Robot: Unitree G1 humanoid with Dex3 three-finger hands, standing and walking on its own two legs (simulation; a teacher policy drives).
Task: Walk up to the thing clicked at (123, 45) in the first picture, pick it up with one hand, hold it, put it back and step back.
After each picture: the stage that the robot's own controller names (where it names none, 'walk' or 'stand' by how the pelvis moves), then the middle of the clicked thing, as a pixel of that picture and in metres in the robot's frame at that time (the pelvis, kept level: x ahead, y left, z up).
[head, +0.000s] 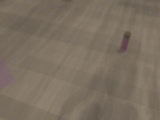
stand; (125, 42) +1.41 -0.49 -0.65
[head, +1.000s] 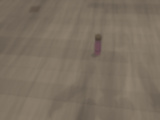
walk; (97, 45) +1.36 -0.07 -0.62
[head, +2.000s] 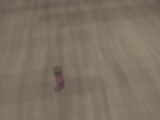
walk; (59, 77) +0.85 +0.27 -0.65
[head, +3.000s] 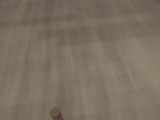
walk; (58, 118) +0.49 +0.24 -0.65
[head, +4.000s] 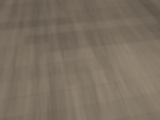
stand; out of the picture +0.40 +0.22 -0.65
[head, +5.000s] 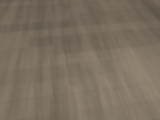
stand; out of the picture +0.38 +0.21 -0.66
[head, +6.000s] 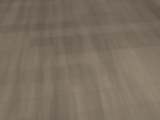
stand; out of the picture +0.37 +0.22 -0.66
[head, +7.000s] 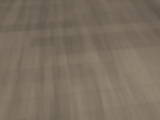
stand; out of the picture +0.37 +0.21 -0.66
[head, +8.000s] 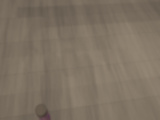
go down; (43, 115) +0.40 +0.22 -0.60
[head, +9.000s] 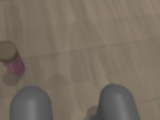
go down; (12, 61) +0.44 +0.27 -0.24
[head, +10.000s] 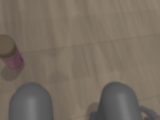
close in; (11, 56) +0.44 +0.27 -0.24
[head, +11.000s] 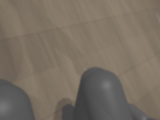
close in; out of the picture +0.42 +0.32 -0.15
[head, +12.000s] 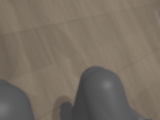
close; out of the picture +0.41 +0.32 -0.15
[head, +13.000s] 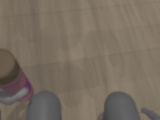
lift; (14, 81) +0.33 +0.22 -0.03
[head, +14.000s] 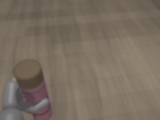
hold; (36, 95) +0.31 +0.16 +0.03
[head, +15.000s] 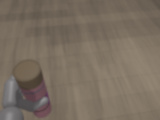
hold; (36, 93) +0.32 +0.16 +0.03
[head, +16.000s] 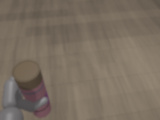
hold; (35, 93) +0.32 +0.16 +0.03
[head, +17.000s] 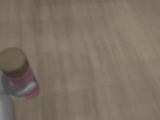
crouch; (23, 78) +0.38 +0.19 -0.03
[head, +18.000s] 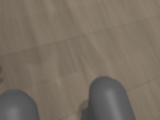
lower; out of the picture +0.48 +0.28 -0.06
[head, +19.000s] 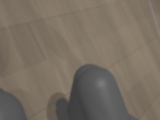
lower; out of the picture +0.43 +0.32 -0.16
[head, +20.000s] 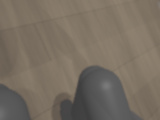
lower; out of the picture +0.41 +0.32 -0.16
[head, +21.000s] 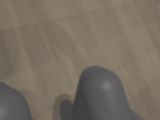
lower; out of the picture +0.40 +0.32 -0.16
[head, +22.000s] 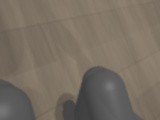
lower; out of the picture +0.40 +0.32 -0.16
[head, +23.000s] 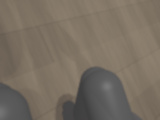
open; out of the picture +0.41 +0.31 -0.16
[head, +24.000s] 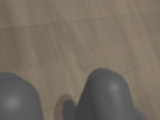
stand; out of the picture +0.40 +0.31 -0.17
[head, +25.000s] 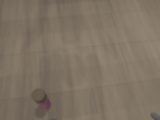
stand; (42, 100) +0.41 +0.23 -0.48
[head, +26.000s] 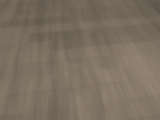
stand; out of the picture +0.38 +0.21 -0.60
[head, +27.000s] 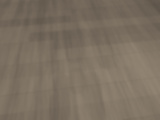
stand; out of the picture +0.38 +0.21 -0.60
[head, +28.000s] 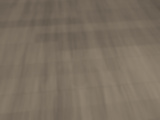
stand; out of the picture +0.38 +0.20 -0.64
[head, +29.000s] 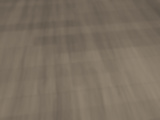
stand; out of the picture +0.38 +0.21 -0.66
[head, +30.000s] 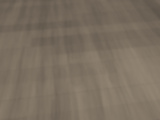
stand; out of the picture +0.37 +0.21 -0.66
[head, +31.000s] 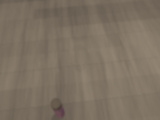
walk; (58, 108) +0.44 +0.20 -0.64
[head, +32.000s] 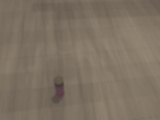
walk; (59, 87) +0.63 +0.14 -0.63
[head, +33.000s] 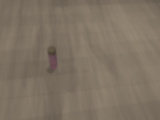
walk; (52, 58) +0.92 +0.26 -0.63
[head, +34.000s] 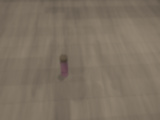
stand; (64, 66) +0.97 +0.18 -0.64
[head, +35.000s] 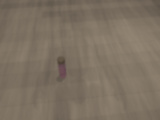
stand; (62, 67) +1.01 +0.20 -0.66
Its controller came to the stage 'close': yes
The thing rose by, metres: 0.67
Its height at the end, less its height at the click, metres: +0.00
